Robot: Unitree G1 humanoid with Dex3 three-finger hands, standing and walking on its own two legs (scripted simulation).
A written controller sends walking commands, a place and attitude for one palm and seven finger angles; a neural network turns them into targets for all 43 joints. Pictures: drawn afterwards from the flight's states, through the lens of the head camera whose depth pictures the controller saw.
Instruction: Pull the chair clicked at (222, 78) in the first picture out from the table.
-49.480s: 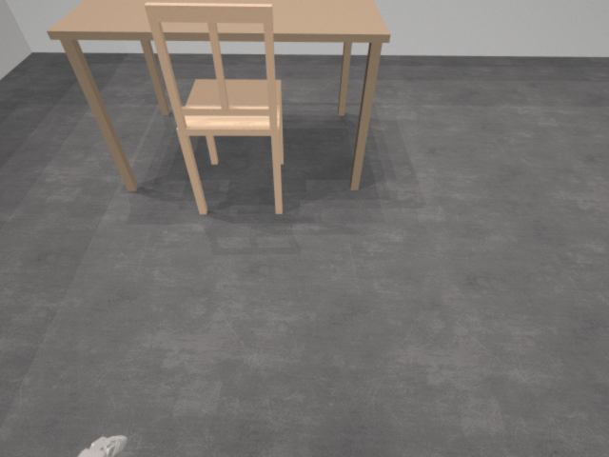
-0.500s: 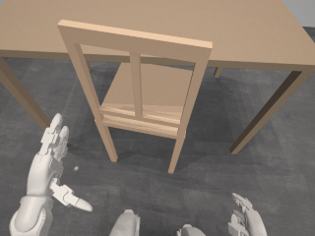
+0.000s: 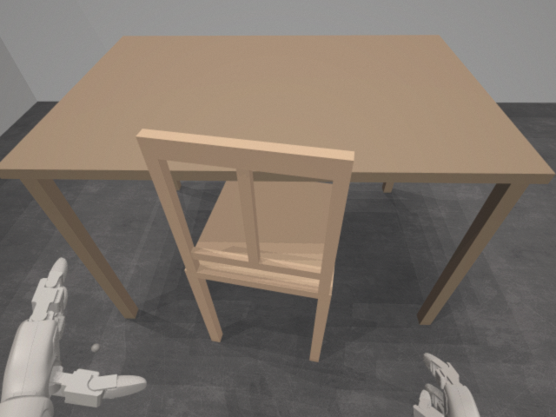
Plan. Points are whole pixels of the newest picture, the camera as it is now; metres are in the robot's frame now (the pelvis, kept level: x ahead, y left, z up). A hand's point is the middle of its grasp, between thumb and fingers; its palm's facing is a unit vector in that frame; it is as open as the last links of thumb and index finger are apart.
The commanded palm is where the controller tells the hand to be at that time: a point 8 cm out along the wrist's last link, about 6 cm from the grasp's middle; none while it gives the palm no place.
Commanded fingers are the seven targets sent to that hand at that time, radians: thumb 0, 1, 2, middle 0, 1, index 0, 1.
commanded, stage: draw the hand back to the body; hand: left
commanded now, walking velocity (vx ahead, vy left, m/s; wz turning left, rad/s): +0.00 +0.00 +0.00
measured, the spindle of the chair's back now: (250, 219) +0.52 +0.09 -0.05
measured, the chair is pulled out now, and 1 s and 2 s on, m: -0.05 -0.05 -0.05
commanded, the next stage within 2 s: step back with the hand held close in 0.88 s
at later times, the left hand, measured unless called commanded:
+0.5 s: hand (27, 292) +0.20 +0.25 +0.20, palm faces +0.44 -0.79 -0.43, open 9.4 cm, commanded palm +0.16 +0.30 +0.21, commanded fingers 0.00 0.90 0.90 -0.20 -0.30 -0.20 -0.30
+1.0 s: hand (26, 301) +0.19 +0.24 +0.20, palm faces +0.45 -0.79 -0.42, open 7.4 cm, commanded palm +0.15 +0.28 +0.21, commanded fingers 0.00 0.90 0.90 -0.20 -0.30 -0.20 -0.30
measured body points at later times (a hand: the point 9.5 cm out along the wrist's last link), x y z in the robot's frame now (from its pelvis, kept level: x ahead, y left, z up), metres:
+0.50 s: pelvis +0.02 +0.00 +0.03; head -0.01 -0.03 +0.48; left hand +0.17 +0.29 +0.22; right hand +0.20 -0.23 -0.05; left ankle +0.02 +0.11 -0.70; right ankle -0.05 -0.12 -0.70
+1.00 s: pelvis +0.00 -0.01 +0.04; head -0.02 -0.04 +0.48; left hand +0.16 +0.28 +0.22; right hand +0.18 -0.25 -0.05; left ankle +0.02 +0.11 -0.70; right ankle -0.05 -0.12 -0.70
